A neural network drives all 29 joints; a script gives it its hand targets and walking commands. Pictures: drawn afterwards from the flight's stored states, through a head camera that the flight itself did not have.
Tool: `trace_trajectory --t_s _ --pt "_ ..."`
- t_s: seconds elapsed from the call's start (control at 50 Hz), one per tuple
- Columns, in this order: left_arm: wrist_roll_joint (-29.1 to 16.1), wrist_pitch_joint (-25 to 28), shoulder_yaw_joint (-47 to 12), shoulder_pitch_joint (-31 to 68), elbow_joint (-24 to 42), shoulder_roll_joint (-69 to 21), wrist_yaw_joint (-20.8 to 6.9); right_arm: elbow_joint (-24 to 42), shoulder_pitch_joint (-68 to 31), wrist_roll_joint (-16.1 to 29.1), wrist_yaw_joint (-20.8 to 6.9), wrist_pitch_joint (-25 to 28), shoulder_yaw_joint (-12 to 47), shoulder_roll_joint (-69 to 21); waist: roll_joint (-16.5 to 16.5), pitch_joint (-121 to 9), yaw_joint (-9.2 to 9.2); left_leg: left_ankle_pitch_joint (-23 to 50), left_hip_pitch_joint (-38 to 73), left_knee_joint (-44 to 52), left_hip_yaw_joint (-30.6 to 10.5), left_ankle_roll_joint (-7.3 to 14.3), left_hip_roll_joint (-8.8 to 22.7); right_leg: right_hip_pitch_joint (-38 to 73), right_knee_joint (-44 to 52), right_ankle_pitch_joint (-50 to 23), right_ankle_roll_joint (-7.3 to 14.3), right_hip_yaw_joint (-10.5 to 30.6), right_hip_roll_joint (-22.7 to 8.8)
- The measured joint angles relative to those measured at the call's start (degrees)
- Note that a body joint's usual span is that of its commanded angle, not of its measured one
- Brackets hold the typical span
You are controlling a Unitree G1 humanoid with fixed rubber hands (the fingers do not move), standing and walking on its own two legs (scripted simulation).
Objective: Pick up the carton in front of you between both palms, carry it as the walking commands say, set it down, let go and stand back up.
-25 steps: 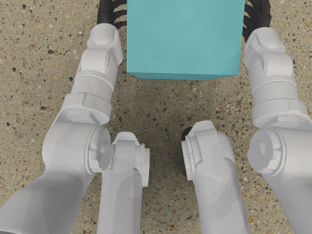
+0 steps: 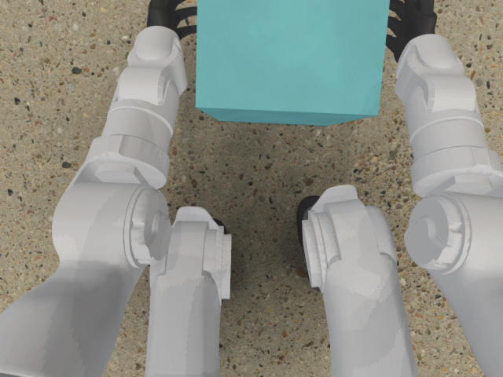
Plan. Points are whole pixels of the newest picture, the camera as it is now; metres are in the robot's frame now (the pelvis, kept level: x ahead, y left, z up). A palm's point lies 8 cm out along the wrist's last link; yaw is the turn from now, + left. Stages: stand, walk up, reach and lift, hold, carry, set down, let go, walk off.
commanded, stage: set down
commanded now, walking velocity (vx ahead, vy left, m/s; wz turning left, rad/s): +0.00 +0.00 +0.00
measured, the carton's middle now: (281, 51) +0.52 -0.08 -0.25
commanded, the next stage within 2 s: let go in 1.64 s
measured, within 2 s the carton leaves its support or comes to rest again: neither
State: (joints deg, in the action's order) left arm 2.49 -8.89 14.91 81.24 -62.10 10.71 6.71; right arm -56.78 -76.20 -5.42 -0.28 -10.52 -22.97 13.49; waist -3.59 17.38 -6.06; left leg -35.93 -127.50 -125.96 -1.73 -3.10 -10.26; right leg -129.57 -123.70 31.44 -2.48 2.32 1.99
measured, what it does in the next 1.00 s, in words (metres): rises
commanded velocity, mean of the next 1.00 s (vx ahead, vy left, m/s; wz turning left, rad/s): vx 0.00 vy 0.00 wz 0.00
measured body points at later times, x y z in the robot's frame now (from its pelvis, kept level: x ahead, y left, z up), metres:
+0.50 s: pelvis -0.01 +0.00 -0.01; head +0.37 -0.03 +0.24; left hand +0.56 +0.10 -0.20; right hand +0.49 -0.27 -0.20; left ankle +0.10 +0.11 -0.34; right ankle +0.12 -0.13 -0.34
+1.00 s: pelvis +0.00 -0.01 +0.06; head +0.33 -0.05 +0.37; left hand +0.58 +0.09 -0.06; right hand +0.51 -0.29 -0.06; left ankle +0.10 +0.11 -0.34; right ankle +0.12 -0.13 -0.34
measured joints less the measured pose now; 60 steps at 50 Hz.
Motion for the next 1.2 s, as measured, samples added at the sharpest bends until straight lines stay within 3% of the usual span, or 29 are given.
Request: trace_trajectory --t_s 0.2,0.36,0.48,0.58,0.68,0.82,1.04,1.2 --pt "1.76 0.39 1.38 1.50 -1.21 0.61 -2.63 -0.81 -1.24 -2.18 -2.37 0.36 -2.40 0.46 0.01 1.38 0.21 0.52 -0.07 -0.61 0.30 0.55 0.86 0.17 -0.32 -0.50 0.16 -0.36 -0.49" --pt "0.59 1.79 -0.98 2.91 -2.02 1.82 -2.85 -4.98 -3.49 -1.85 -2.21 4.09 -3.28 1.44 0.83 4.14 0.21 0.67 0.83 -1.12 0.71 0.69 1.57 0.97 -0.81 -0.77 0.08 -0.36 -0.69" --pt "-6.85 4.00 -7.94 2.60 -3.20 6.59 -0.22 -10.91 -3.87 6.92 2.08 8.85 2.35 6.02 2.21 6.48 0.32 0.28 1.29 -1.33 0.83 0.69 2.83 1.03 -1.00 -0.83 0.85 -0.98 -1.16" --pt "-12.40 4.68 -12.79 1.01 -0.69 9.46 0.03 -10.08 -2.84 14.62 2.57 10.31 8.30 9.86 2.33 5.98 0.64 -0.11 0.40 -1.82 0.98 0.94 3.85 -0.13 -1.49 -0.69 1.95 -1.76 -2.00" --pt "-13.53 3.94 -13.79 -0.84 4.21 9.30 0.71 -6.26 -1.71 18.40 2.88 9.49 11.03 10.44 2.62 3.69 0.99 -0.32 -0.21 -1.80 0.87 0.79 4.52 -1.14 -1.43 -0.93 2.46 -2.13 -1.88" --pt "-10.76 0.28 -10.50 -4.95 11.03 7.25 2.06 2.67 2.58 16.77 4.06 5.29 10.41 7.75 2.11 -1.80 0.85 -0.34 2.74 2.42 1.01 1.11 5.41 1.36 2.75 -1.37 2.37 -1.78 -0.96" --pt "-5.89 -0.20 -3.94 -6.16 5.53 5.11 0.40 2.42 6.26 12.17 3.16 3.47 7.71 5.44 1.69 -13.67 0.78 2.19 6.91 15.30 1.29 1.49 5.94 5.40 14.96 -3.39 2.13 -0.69 -0.32" --pt "-5.30 -1.57 -4.28 -9.88 10.67 5.11 0.12 6.69 9.33 10.93 2.19 2.01 6.00 4.65 1.99 -17.05 0.78 3.94 10.35 23.01 0.63 1.35 5.73 9.14 22.46 -4.61 2.31 -0.76 -0.45"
